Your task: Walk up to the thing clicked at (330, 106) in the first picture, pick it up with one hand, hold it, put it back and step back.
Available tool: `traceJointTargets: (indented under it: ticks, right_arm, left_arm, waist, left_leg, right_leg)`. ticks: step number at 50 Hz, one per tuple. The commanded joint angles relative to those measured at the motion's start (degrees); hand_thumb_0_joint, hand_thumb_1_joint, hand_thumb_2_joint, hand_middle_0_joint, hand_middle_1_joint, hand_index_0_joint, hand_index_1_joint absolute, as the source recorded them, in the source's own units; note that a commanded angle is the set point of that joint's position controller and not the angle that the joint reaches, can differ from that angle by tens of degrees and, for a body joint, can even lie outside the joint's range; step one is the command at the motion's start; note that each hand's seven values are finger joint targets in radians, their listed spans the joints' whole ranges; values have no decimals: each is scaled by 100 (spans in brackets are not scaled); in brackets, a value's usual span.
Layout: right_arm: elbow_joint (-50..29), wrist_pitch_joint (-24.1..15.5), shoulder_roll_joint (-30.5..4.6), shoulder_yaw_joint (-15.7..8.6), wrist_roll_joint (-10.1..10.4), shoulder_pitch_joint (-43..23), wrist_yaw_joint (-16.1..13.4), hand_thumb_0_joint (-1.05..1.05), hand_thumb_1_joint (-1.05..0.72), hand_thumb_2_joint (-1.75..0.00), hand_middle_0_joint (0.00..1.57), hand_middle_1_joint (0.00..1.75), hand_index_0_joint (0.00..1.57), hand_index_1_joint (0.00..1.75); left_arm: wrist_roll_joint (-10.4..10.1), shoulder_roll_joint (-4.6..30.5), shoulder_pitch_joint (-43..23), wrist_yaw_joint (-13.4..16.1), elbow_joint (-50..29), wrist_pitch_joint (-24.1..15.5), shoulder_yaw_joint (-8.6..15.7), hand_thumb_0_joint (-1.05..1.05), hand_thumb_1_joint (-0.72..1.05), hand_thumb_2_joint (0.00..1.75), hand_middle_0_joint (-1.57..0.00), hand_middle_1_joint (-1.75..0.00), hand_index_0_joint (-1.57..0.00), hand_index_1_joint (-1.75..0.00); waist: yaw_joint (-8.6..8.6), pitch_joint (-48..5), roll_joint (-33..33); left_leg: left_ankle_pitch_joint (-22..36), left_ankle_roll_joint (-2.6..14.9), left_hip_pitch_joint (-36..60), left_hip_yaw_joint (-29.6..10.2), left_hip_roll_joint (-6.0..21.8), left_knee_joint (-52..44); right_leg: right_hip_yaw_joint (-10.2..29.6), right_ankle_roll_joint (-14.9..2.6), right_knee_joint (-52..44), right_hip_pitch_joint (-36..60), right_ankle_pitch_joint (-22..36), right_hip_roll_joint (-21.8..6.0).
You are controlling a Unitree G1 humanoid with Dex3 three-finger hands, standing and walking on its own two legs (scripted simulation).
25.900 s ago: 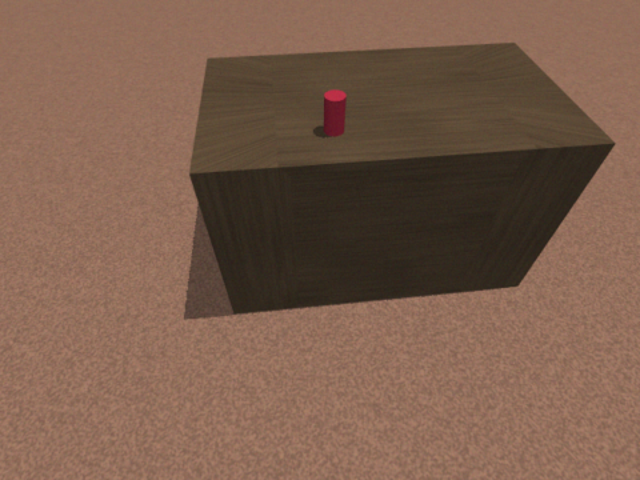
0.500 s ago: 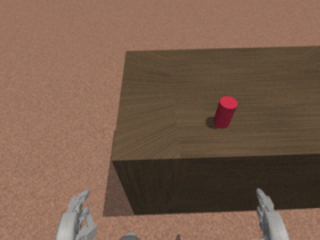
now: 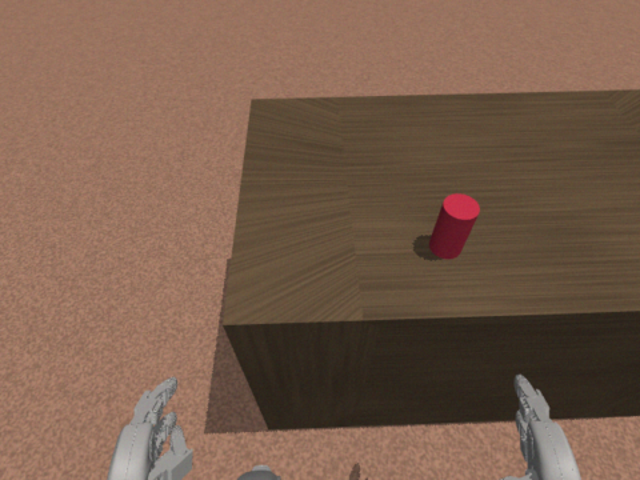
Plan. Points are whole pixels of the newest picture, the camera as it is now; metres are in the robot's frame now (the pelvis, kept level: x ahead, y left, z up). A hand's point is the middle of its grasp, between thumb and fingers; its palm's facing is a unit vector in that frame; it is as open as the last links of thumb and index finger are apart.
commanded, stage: home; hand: right
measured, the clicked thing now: (452, 227) +0.50 -0.19 -0.02
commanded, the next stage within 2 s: stand in 0.58 s
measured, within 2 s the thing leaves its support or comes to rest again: neither
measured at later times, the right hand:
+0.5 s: hand out of the picture +0.13 -0.24 -0.11, palm faces -0.04 +0.92 -0.38, open 17.4 cm
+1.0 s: hand out of the picture +0.03 -0.23 -0.10, palm faces +0.02 +0.93 -0.36, open 12.2 cm
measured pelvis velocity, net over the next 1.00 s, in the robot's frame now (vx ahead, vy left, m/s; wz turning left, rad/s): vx -0.01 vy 0.01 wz -0.03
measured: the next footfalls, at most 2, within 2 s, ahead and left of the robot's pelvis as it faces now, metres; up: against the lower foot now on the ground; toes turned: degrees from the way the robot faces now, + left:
none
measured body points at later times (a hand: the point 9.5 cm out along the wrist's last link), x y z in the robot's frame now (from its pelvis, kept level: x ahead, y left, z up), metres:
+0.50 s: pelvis -0.01 +0.00 +0.01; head +0.01 +0.00 +0.46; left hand +0.12 +0.28 -0.10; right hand +0.13 -0.29 -0.08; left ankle +0.03 +0.13 -0.69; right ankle -0.03 -0.14 -0.69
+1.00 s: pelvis -0.01 +0.01 +0.05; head -0.01 +0.03 +0.50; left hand +0.06 +0.30 -0.09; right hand +0.03 -0.28 -0.08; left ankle +0.03 +0.14 -0.69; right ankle -0.03 -0.14 -0.69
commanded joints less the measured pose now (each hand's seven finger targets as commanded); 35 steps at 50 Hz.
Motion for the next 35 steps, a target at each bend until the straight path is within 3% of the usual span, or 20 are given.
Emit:
traceJointTargets:
  ticks: [1, 4, 5, 9, 13, 14, 15, 16, 18, 20, 21, 24, 26, 29, 32, 34, 35]
  right_arm:
    - [-1243, -154, -546, -441, -81, 221, -130, 0, 57, -4, 5, 5, 5, 5]
    - [-1355, -86, -486, -307, -78, 162, -171, 0, 53, -7, 5, 6, 5, 6]
    - [-1375, -51, -541, -318, -84, 140, -200, 0, 56, -5, 5, 5, 5, 5]
    - [-1501, 58, -571, -403, -105, 275, -247, 0, 55, -5, 5, 5, 5, 5]
    - [-1464, 163, -601, -398, -120, 128, -284, 0, 57, -4, 5, 5, 5, 5]
    - [547, -287, -1660, -633, -790, -739, 23, 0, 54, -6, 5, 5, 5, 5]
    - [1245, -467, -1487, -650, -798, -603, 144, 0, 54, -6, 5, 5, 5, 5]
    - [1432, -580, -1490, -643, -789, -666, 219, 0, 56, -5, 5, 5, 5, 5]
    - [1736, -738, -1444, -542, -672, -821, 346, 0, 56, -5, 5, 5, 5, 5]
    - [2146, -818, -1555, -518, -543, -895, 440, 0, 54, -6, 5, 5, 5, 5]
    - [2336, -815, -1601, -534, -493, -1094, 453, 0, 55, -5, 5, 5, 5, 5]
    - [2811, -839, -1565, -536, -468, -1339, 466, 0, 57, -4, 5, 5, 5, 5]
    - [3133, -843, -1579, -536, -453, -1347, 474, 0, 56, -5, 5, 5, 5, 5]
    - [3557, -848, -1661, -551, -453, -1342, 476, 0, 54, -6, 5, 5, 5, 5]
    - [3917, -816, -1751, -543, -435, -1399, 479, 0, 50, -8, 6, 6, 6, 6]
    - [4141, -811, -1738, -524, -404, -1470, 475, 0, 51, -8, 6, 6, 6, 6]
    - [4266, -807, -1731, -519, -384, -1415, 468, 0, 43, -16, 14, 14, 14, 14]
  left_arm:
    - [-41, 805, -479, 123, 125, -435, 269, 0, 90, 90, -20, -30, -20, -30]
    - [-30, 699, -651, 170, 270, -529, 202, 0, 90, 90, -20, -30, -20, -30]
    - [-26, 730, -722, 184, 432, -572, 197, 0, 90, 90, -20, -30, -20, -30]
    - [12, 839, -842, 247, 739, -684, 280, 0, 90, 90, -20, -30, -20, -30]
    - [27, 797, -1027, 294, 926, -785, 256, 0, 90, 90, -20, -30, -20, -30]
    - [840, 1818, -1330, 24, 2357, -643, 396, 0, 90, 90, -20, -30, -20, -30]
    - [835, 1760, -1228, -97, 2549, -577, 510, 0, 90, 90, -20, -30, -20, -30]
    - [796, 1739, -1236, -145, 2618, -558, 513, 0, 90, 90, -20, -30, -20, -30]
    - [650, 1655, -1437, -229, 2704, -546, 473, 0, 90, 90, -20, -30, -20, -30]
    - [495, 1781, -1446, -354, 2868, -548, 451, 0, 90, 90, -20, -30, -20, -30]
    - [454, 1787, -1380, -386, 2986, -530, 467, 0, 90, 90, -20, -30, -20, -30]
    - [458, 1838, -1470, -445, 3321, -514, 475, 0, 90, 90, -20, -30, -20, -30]
    - [474, 1855, -1472, -461, 3481, -515, 460, 0, 90, 90, -20, -30, -20, -30]
    - [433, 1917, -1534, -450, 3696, -495, 452, 0, 90, 90, -20, -30, -20, -30]
    - [384, 1953, -1506, -440, 3940, -452, 444, 0, 90, 90, -20, -30, -20, -30]
    - [381, 2006, -1496, -443, 4119, -440, 435, 0, 90, 90, -20, -30, -20, -30]
    - [387, 2022, -1514, -439, 4198, -434, 425, 0, 90, 90, -20, -30, -20, -30]
  waist:
    - [76, -765, 160]
    - [79, -709, 154]
    - [89, -532, -92]
    - [91, -815, -158]
    - [105, -625, 18]
    - [-31, -107, 226]
    - [0, -343, 129]
    - [49, -285, 106]
    - [65, -129, 166]
    - [60, -127, 360]
    - [107, -108, 480]
    - [36, 78, 38]
    - [-1, 141, -190]
    - [-41, 299, -190]
    - [-12, 583, -105]
    - [-42, 590, -268]
    - [-66, 572, -331]
  left_leg:
    - [1154, 112, 1062, 201, -262, -740]
    - [1166, 97, 1105, 194, -239, -770]
    - [1057, 112, 962, 194, -243, -765]
    - [1544, 134, 1118, 226, -272, -651]
    - [1444, 91, 1191, 237, -263, -768]
    - [1438, 504, 1836, -241, 151, -757]
    - [1469, 663, 1934, -309, 183, -754]
    - [1507, 721, 1883, -375, 194, -748]
    - [1556, 668, 1723, -288, 180, -985]
    - [1475, 650, 1902, -385, 218, -1111]
    - [1285, 639, 1866, -487, 260, -1203]
    - [771, 586, 1843, -378, 161, -1202]
    - [1042, 536, 2015, -258, 61, -1053]
    - [1305, 537, 2349, -319, 139, -1281]
    - [697, 552, 2170, -464, 197, -1740]
    - [874, 494, 2383, -390, 175, -1784]
    - [933, 462, 2394, -355, 167, -1828]
  right_leg:
    - [-188, -181, -753, -24, 1522, 154]
    - [-215, -191, -724, -164, 1440, 165]
    - [-215, -175, -764, -201, 1339, 155]
    - [-156, -120, -680, 76, 1969, 123]
    - [-155, -150, -705, -41, 1776, 127]
    - [183, -501, -877, 486, 2212, -148]
    - [173, -556, -812, 607, 2294, -153]
    - [204, -592, -838, 614, 2219, -146]
    - [211, -642, -943, 814, 1852, -128]
    - [254, -607, -1077, 833, 1561, -88]
    - [248, -580, -1164, 816, 1386, -55]
    - [521, -627, -1522, 830, 1111, -145]
    - [746, -679, -1823, 836, 1385, -297]
    - [760, -664, -1926, 740, 1512, -299]
    - [741, -629, -2153, 910, 1143, -271]
    - [801, -631, -2367, 991, 1300, -339]
    - [809, -630, -2476, 1132, 1371, -373]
